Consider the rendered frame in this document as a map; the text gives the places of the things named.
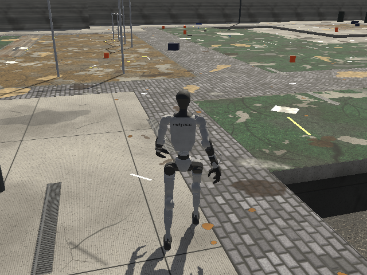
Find right robot foot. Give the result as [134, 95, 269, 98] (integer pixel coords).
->
[192, 211, 200, 225]

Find left robot forearm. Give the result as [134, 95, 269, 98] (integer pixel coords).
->
[155, 136, 163, 152]

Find robot torso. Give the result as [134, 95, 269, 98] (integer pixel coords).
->
[170, 112, 197, 172]

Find robot left upper arm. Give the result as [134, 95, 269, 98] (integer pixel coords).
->
[157, 115, 171, 145]

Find right robot forearm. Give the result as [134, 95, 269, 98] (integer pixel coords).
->
[205, 139, 219, 168]

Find robot right upper arm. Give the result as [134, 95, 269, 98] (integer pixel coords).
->
[195, 115, 210, 148]

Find robot left hand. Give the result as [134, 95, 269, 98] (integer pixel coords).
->
[156, 148, 169, 158]

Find robot right hand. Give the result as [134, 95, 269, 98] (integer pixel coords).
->
[208, 166, 221, 184]

